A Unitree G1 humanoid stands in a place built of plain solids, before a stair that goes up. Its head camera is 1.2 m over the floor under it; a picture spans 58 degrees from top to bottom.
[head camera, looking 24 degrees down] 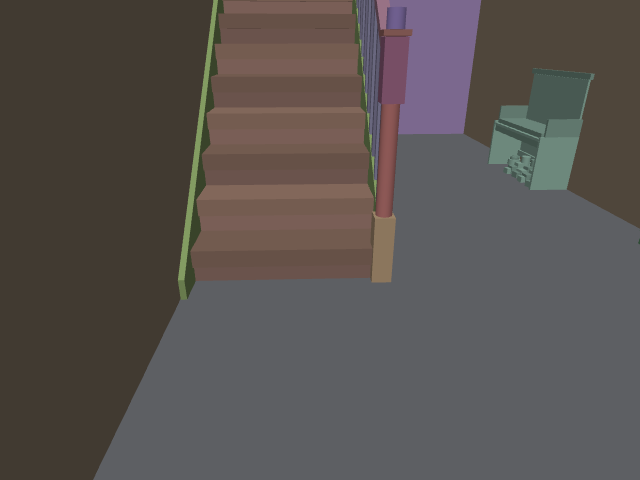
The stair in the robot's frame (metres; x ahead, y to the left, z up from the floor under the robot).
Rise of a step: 0.21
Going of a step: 0.25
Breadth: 1.02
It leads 2 degrees to the left of straight ahead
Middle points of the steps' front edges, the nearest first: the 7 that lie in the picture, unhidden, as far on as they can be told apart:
2.12 0.21 0.20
2.37 0.20 0.40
2.62 0.21 0.61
2.87 0.22 0.81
3.12 0.22 1.02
3.37 0.23 1.22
3.62 0.24 1.43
